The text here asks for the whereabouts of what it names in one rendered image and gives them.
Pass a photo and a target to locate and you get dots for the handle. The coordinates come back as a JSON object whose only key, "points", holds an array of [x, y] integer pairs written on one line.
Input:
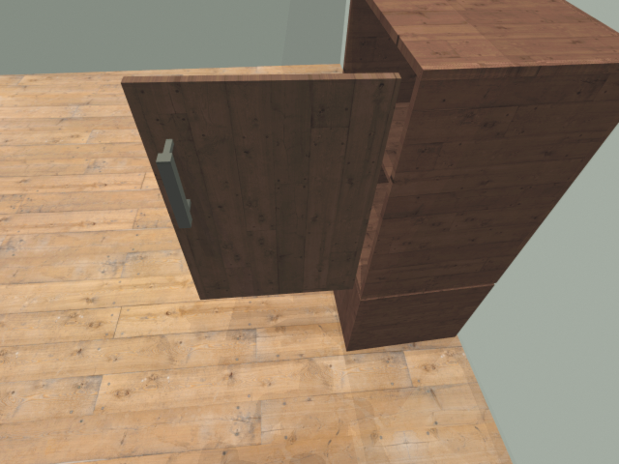
{"points": [[170, 177]]}

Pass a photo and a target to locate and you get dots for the cupboard door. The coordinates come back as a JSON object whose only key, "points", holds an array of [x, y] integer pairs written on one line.
{"points": [[281, 171]]}

